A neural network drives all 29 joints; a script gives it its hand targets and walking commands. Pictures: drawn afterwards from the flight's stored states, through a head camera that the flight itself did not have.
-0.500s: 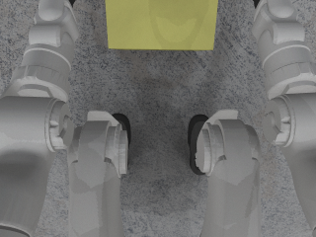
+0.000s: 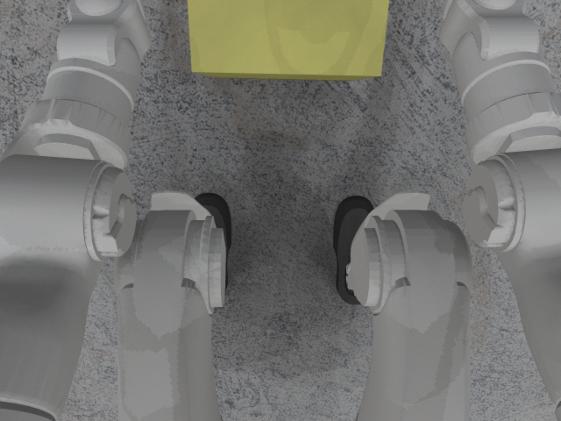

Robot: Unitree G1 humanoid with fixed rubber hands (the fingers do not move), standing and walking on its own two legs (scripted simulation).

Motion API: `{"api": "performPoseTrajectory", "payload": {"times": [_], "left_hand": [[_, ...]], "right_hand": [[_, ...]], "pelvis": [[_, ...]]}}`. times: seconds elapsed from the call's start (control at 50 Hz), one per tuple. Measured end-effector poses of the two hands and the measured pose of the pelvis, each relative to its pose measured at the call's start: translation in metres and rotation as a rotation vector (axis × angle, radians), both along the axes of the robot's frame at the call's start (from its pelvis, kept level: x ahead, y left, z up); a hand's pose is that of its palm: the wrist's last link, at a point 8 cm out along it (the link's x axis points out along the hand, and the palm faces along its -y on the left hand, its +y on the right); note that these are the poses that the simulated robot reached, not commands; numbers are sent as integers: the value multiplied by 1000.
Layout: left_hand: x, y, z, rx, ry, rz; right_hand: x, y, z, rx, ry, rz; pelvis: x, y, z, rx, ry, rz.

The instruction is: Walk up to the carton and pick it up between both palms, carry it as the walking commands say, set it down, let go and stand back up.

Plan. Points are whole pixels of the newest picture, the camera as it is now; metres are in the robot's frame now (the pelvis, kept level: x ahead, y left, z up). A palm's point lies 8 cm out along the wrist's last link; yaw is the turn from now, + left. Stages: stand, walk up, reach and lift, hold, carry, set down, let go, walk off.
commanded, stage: reach and lift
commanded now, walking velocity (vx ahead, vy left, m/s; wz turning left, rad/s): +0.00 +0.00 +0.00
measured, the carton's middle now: out of the picture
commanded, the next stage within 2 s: none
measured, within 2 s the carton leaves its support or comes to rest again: leaves its support in 1.04 s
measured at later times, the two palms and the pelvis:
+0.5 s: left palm out of the picture +0.54 +0.15 -0.19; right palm out of the picture +0.55 -0.16 -0.19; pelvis +0.00 +0.00 +0.00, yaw +1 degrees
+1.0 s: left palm out of the picture +0.54 +0.15 -0.19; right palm out of the picture +0.55 -0.16 -0.19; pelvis +0.01 +0.00 -0.01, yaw +1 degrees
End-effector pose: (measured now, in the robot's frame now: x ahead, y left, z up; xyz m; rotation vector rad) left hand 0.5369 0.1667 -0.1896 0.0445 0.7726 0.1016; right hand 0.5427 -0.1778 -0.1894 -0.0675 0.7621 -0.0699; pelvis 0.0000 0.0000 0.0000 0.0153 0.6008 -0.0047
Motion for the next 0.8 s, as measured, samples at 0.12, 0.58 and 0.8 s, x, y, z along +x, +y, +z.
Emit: {"api": "performPoseTrajectory", "payload": {"times": [0.12, 0.58, 0.8], "left_hand": [[1, -12, -1, -13, -2, -16], [6, -14, -2, -19, 19, -42], [7, -13, -2, -37, 35, -49]], "right_hand": [[2, 11, -1, 10, -3, 17], [3, 19, -4, 35, 11, 35], [5, 18, -4, 53, 30, 48]], "pelvis": [[0, 0, 1, -1, -3, -1], [-1, 0, -7, 7, -47, 7], [7, 0, -8, 8, -4, 7]]}}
